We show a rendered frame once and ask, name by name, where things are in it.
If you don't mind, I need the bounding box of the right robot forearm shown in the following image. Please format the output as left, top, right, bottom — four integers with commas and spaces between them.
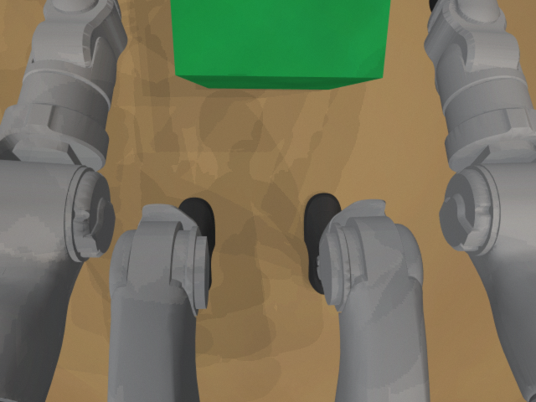
424, 0, 536, 173

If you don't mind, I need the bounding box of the carton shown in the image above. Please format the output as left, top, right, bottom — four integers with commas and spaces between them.
170, 0, 390, 90

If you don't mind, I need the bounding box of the right robot foot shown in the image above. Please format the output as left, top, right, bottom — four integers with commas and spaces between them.
304, 193, 342, 295

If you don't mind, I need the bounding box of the robot right thigh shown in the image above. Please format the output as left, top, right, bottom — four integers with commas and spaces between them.
320, 216, 430, 402

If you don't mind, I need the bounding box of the left robot upper arm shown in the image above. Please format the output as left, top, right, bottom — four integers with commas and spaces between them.
0, 160, 116, 402

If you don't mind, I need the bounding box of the right robot upper arm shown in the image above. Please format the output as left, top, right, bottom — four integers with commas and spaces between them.
439, 162, 536, 402

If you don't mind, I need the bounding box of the left robot forearm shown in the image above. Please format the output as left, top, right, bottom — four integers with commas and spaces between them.
0, 0, 127, 172

